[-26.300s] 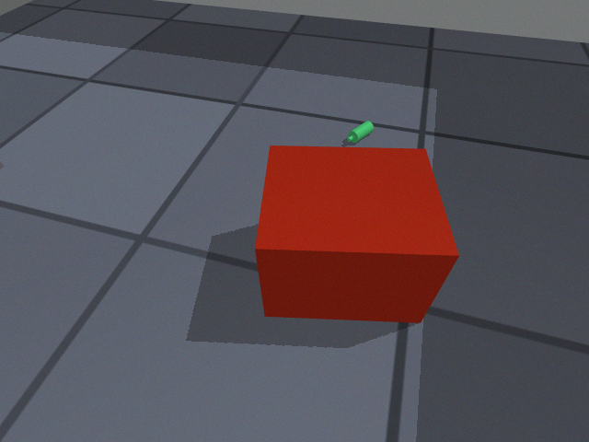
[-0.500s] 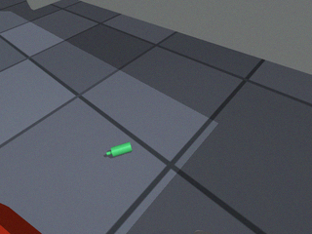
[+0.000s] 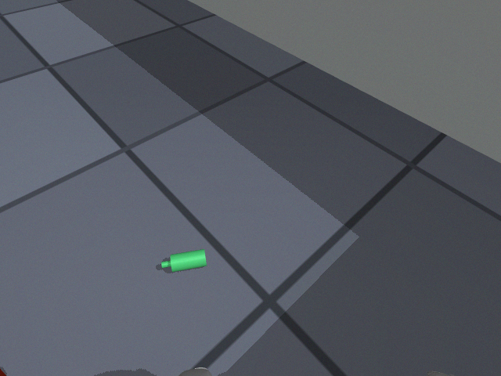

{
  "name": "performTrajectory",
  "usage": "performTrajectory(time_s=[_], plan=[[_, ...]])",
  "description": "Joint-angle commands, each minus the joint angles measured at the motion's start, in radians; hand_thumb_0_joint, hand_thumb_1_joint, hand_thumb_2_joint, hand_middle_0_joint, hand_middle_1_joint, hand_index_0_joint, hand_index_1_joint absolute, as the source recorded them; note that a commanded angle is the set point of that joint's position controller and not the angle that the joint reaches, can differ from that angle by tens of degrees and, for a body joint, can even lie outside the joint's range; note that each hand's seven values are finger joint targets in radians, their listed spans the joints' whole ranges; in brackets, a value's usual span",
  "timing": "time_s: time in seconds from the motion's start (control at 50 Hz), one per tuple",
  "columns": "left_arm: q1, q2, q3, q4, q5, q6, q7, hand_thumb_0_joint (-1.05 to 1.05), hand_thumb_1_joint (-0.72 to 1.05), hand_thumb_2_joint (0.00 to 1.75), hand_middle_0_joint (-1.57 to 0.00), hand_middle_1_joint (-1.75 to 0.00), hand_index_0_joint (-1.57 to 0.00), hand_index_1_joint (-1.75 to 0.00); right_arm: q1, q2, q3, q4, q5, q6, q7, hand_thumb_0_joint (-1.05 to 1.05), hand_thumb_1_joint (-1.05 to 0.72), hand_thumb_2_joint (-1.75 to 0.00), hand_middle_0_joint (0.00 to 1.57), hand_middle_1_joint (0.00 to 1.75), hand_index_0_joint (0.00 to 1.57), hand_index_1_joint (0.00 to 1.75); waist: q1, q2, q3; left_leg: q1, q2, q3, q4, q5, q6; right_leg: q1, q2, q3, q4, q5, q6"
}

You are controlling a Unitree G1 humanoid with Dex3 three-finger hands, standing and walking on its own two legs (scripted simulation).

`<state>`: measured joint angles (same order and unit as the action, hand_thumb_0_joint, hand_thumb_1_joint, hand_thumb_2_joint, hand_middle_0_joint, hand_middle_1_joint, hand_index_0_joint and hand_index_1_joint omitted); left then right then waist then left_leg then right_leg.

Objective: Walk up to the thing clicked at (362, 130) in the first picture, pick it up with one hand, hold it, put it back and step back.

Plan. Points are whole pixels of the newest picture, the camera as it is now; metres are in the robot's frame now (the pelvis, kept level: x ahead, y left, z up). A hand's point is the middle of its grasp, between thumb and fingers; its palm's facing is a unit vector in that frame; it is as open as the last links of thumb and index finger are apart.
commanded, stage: walk up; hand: left
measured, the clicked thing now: (184, 261) +0.64 +0.28 -0.72
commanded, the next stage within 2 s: none
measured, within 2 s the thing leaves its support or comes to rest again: neither
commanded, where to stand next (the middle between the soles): +0.24 +0.00 m, yaw -2 degrees
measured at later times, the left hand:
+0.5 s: hand (114, 351) +0.18 +0.25 -0.12, palm faces -0.05 -0.89 -0.46, open 7.4 cm
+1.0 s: hand (114, 332) +0.22 +0.27 -0.16, palm faces -0.04 -0.94 -0.33, open 7.4 cm
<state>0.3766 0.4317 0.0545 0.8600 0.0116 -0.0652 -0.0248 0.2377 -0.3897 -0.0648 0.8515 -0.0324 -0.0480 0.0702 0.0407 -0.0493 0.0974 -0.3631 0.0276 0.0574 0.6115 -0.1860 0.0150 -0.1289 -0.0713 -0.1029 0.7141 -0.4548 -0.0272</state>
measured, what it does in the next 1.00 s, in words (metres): walks ahead: right foot, then left foot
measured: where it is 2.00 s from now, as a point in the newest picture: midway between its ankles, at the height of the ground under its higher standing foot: outside the picture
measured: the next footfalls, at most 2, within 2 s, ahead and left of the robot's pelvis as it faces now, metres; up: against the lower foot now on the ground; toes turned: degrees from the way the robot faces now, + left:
right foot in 0.40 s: +0.21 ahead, -0.12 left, +0.00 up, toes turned -4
left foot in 0.78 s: +0.23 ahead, +0.13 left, +0.00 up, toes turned -1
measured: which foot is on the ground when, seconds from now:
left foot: down 0.00-0.40, up 0.42-0.76, down 0.78-1.00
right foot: down 0.00-0.00, up 0.02-0.38, down 0.40-1.00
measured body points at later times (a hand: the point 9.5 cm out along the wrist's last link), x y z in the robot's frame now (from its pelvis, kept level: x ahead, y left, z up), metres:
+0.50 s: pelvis +0.11 -0.03 +0.00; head +0.14 -0.07 +0.45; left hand +0.18 +0.29 -0.09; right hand +0.17 -0.34 -0.14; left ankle +0.09 +0.10 -0.68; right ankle +0.20 -0.14 -0.72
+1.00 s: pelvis +0.15 +0.01 +0.01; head +0.16 +0.04 +0.45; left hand +0.22 +0.32 -0.13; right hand +0.22 -0.30 -0.10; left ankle +0.19 +0.13 -0.72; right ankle +0.17 -0.13 -0.72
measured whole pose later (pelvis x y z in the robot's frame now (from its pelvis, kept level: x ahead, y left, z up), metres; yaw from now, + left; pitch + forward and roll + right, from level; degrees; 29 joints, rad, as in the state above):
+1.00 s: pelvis +0.15 +0.01 +0.01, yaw -2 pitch -3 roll -1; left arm 0.20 0.39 0.01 1.01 0.00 -0.02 0.00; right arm 0.18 -0.36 -0.01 1.00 -0.01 0.00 0.02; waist 0.01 -0.03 0.07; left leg -0.30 0.04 0.02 0.64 -0.28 0.00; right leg -0.26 -0.02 -0.01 0.58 -0.26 0.02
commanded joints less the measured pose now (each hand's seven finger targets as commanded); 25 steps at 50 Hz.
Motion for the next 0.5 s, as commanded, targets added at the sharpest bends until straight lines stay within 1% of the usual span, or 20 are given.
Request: performTrajectory(time_s=[0.0, 0.02, 0.06, 0.08, 0.1, 0.16, 0.2, 0.22, 0.24, 0.26, 0.3, 0.32, 0.34, 0.36, 0.38, 0.4, 0.42, 0.44, 0.46, 0.48], plan=[[0.022, 0.215, 0.049, -0.082, -0.007, -0.008, 0.026, 0.00, 0.90, 0.90, -0.20, -0.30, -0.20, -0.30, 0.215, -0.346, -0.111, -0.056, 0.030, -0.038, -0.036, 0.00, -0.90, -0.90, 0.20, 0.30, 0.20, 0.30, -0.119, 0.249, -0.118, 0.452, 0.412, -0.714, -0.322, -0.164, 0.290, -0.540, 0.045, 0.137, 0.492, -0.116, -0.030], [-0.007, 0.224, 0.043, -0.084, -0.005, -0.010, 0.023, 0.00, 0.90, 0.90, -0.20, -0.30, -0.20, -0.30, 0.177, -0.316, -0.099, -0.069, 0.037, -0.033, -0.042, 0.00, -0.90, -0.90, 0.20, 0.30, 0.20, 0.30, -0.105, 0.164, -0.075, 0.333, 0.375, -0.575, -0.319, -0.051, 0.273, -0.506, 0.026, 0.175, 0.504, -0.065, -0.028], [0.029, 0.200, 0.045, -0.057, -0.019, -0.005, 0.009, 0.00, 0.90, 0.90, -0.20, -0.30, -0.20, -0.30, 0.090, -0.260, -0.067, -0.091, 0.035, -0.038, -0.048, 0.00, -0.90, -0.90, 0.20, 0.30, 0.20, 0.30, -0.056, 0.152, -0.014, 0.201, 0.265, -0.321, -0.333, 0.029, 0.190, -0.417, -0.004, 0.199, 0.411, 0.039, -0.024], [0.057, 0.188, 0.044, -0.041, -0.020, 0.001, 0.001, 0.00, 0.90, 0.90, -0.20, -0.30, -0.20, -0.30, 0.072, -0.255, -0.064, -0.092, 0.038, -0.043, -0.047, 0.00, -0.90, -0.90, 0.20, 0.30, 0.20, 0.30, -0.038, 0.180, -0.010, 0.163, 0.227, -0.243, -0.334, 0.038, 0.172, -0.387, -0.011, 0.172, 0.372, 0.075, -0.017], [0.078, 0.180, 0.043, -0.030, -0.019, 0.005, -0.003, 0.00, 0.90, 0.90, -0.20, -0.30, -0.20, -0.30, 0.065, -0.253, -0.063, -0.094, 0.035, -0.046, -0.047, 0.00, -0.90, -0.90, 0.20, 0.30, 0.20, 0.30, -0.031, 0.194, -0.017, 0.138, 0.200, -0.201, -0.336, 0.032, 0.165, -0.356, -0.006, 0.153, 0.352, 0.121, -0.006], [0.049, 0.160, 0.043, -0.034, -0.015, 0.005, -0.012, 0.00, 0.90, 0.90, -0.20, -0.30, -0.20, -0.30, 0.060, -0.257, -0.064, -0.113, 0.026, -0.044, -0.044, 0.00, -0.90, -0.90, 0.20, 0.30, 0.20, 0.30, -0.043, 0.250, 0.003, 0.126, 0.199, -0.165, -0.370, -0.073, 0.203, -0.365, -0.020, 0.113, 0.216, 0.166, 0.028], [-0.003, 0.164, 0.045, -0.047, -0.008, -0.002, -0.016, 0.00, 0.90, 0.90, -0.20, -0.30, -0.20, -0.30, 0.067, -0.270, -0.067, -0.115, 0.022, -0.038, -0.039, 0.00, -0.90, -0.90, 0.20, 0.30, 0.20, 0.30, -0.062, 0.253, 0.020, 0.122, 0.206, -0.162, -0.375, -0.132, 0.226, -0.369, -0.029, 0.090, 0.111, 0.164, 0.035], [-0.021, 0.160, 0.044, -0.053, -0.007, -0.007, -0.014, 0.00, 0.90, 0.90, -0.20, -0.30, -0.20, -0.30, 0.066, -0.271, -0.065, -0.115, 0.018, -0.034, -0.037, 0.00, -0.90, -0.90, 0.20, 0.30, 0.20, 0.30, -0.067, 0.254, 0.017, 0.122, 0.205, -0.150, -0.356, -0.108, 0.230, -0.354, -0.027, 0.081, 0.054, 0.174, 0.037], [-0.025, 0.155, 0.045, -0.043, -0.005, -0.011, -0.008, 0.00, 0.90, 0.90, -0.20, -0.30, -0.20, -0.30, 0.057, -0.268, -0.061, -0.117, 0.018, -0.029, -0.037, 0.00, -0.90, -0.90, 0.20, 0.30, 0.20, 0.30, -0.056, 0.249, 0.023, 0.080, 0.220, -0.151, -0.334, -0.053, 0.227, -0.303, -0.023, 0.081, 0.023, 0.203, 0.033], [-0.034, 0.151, 0.043, -0.040, -0.004, -0.015, -0.002, 0.00, 0.90, 0.90, -0.20, -0.30, -0.20, -0.30, 0.052, -0.256, -0.057, -0.119, 0.015, -0.022, -0.038, 0.00, -0.90, -0.90, 0.20, 0.30, 0.20, 0.30, -0.061, 0.226, 0.011, 0.078, 0.207, -0.140, -0.290, 0.052, 0.222, -0.272, -0.003, 0.066, -0.019, 0.212, 0.035], [-0.006, 0.137, 0.045, -0.016, -0.001, -0.019, 0.011, 0.00, 0.90, 0.90, -0.20, -0.30, -0.20, -0.30, 0.027, -0.242, -0.047, -0.120, 0.021, -0.009, -0.043, 0.00, -0.90, -0.90, 0.20, 0.30, 0.20, 0.30, -0.027, 0.199, -0.015, 0.026, 0.214, -0.126, -0.187, 0.175, 0.202, -0.161, 0.027, 0.055, -0.068, 0.270, 0.027], [0.039, 0.134, 0.044, 0.005, -0.001, -0.023, 0.018, 0.00, 0.90, 0.90, -0.20, -0.30, -0.20, -0.30, 0.009, -0.236, -0.042, -0.125, 0.028, -0.002, -0.047, 0.00, -0.90, -0.90, 0.20, 0.30, 0.20, 0.30, 0.000, 0.166, -0.043, 0.002, 0.197, -0.106, -0.115, 0.155, 0.179, -0.066, 0.043, 0.047, -0.136, 0.348, 0.026], [0.092, 0.151, 0.049, 0.025, -0.002, -0.031, 0.027, 0.00, 0.90, 0.90, -0.20, -0.30, -0.20, -0.30, 0.001, -0.196, -0.028, -0.128, 0.034, 0.004, -0.049, 0.00, -0.90, -0.90, 0.20, 0.30, 0.20, 0.30, 0.027, 0.095, -0.093, 0.020, 0.155, -0.079, 0.011, 0.120, 0.136, 0.010, 0.046, 0.068, -0.207, 0.408, 0.017], [0.097, 0.201, 0.061, 0.030, 0.005, -0.039, 0.035, 0.00, 0.90, 0.90, -0.20, -0.30, -0.20, -0.30, 0.043, -0.141, -0.011, -0.123, 0.042, 0.010, -0.051, 0.00, -0.90, -0.90, 0.20, 0.30, 0.20, 0.30, 0.029, -0.058, -0.135, -0.019, 0.079, -0.019, 0.163, -0.031, 0.090, 0.077, -0.011, 0.143, -0.273, 0.414, 0.000], [0.087, 0.276, 0.077, 0.006, 0.012, -0.044, 0.042, 0.00, 0.90, 0.90, -0.20, -0.30, -0.20, -0.30, 0.098, -0.091, 0.008, -0.123, 0.043, 0.016, -0.051, 0.00, -0.90, -0.90, 0.20, 0.30, 0.20, 0.30, 0.007, -0.232, -0.165, -0.108, -0.020, 0.016, 0.334, -0.294, 0.034, 0.097, -0.237, 0.490, -0.364, 0.420, -0.068], [0.041, 0.289, 0.075, -0.029, 0.003, -0.041, 0.038, 0.00, 0.90, 0.90, -0.20, -0.30, -0.20, -0.30, 0.146, -0.148, -0.009, -0.097, 0.033, 0.034, -0.055, 0.00, -0.90, -0.90, 0.20, 0.30, 0.20, 0.30, -0.023, -0.133, -0.117, -0.145, -0.035, -0.081, 0.413, -0.379, 0.028, 0.035, -0.314, 0.629, -0.419, 0.226, -0.136], [0.012, 0.319, 0.080, -0.038, -0.003, -0.033, 0.038, 0.00, 0.90, 0.90, -0.20, -0.30, -0.20, -0.30, 0.131, -0.224, -0.035, -0.091, 0.026, 0.039, -0.062, 0.00, -0.90, -0.90, 0.20, 0.30, 0.20, 0.30, -0.007, -0.123, -0.100, -0.168, -0.015, -0.073, 0.473, -0.419, 0.034, 0.016, -0.341, 0.685, -0.430, 0.110, -0.220], [0.006, 0.303, 0.080, -0.037, -0.004, -0.030, 0.039, 0.00, 0.90, 0.90, -0.20, -0.30, -0.20, -0.30, 0.093, -0.246, -0.042, -0.074, 0.022, 0.040, -0.064, 0.00, -0.90, -0.90, 0.20, 0.30, 0.20, 0.30, -0.001, -0.105, -0.078, -0.211, 0.009, -0.104, 0.498, -0.414, 0.032, 0.006, -0.323, 0.670, -0.435, 0.085, -0.233], [-0.002, 0.280, 0.073, -0.033, -0.008, -0.028, 0.041, 0.00, 0.90, 0.90, -0.20, -0.30, -0.20, -0.30, 0.090, -0.242, -0.045, -0.054, 0.027, 0.043, -0.063, 0.00, -0.90, -0.90, 0.20, 0.30, 0.20, 0.30, -0.002, -0.091, -0.061, -0.200, 0.022, -0.143, 0.491, -0.356, 0.028, -0.033, -0.276, 0.586, -0.438, 0.053, -0.187], [-0.025, 0.260, 0.064, -0.035, -0.006, -0.027, 0.044, 0.00, 0.90, 0.90, -0.20, -0.30, -0.20, -0.30, 0.101, -0.240, -0.046, -0.037, 0.035, 0.047, -0.059, 0.00, -0.90, -0.90, 0.20, 0.30, 0.20, 0.30, -0.014, -0.093, -0.055, -0.188, 0.028, -0.150, 0.473, -0.291, 0.026, -0.048, -0.226, 0.499, -0.445, 0.026, -0.139]])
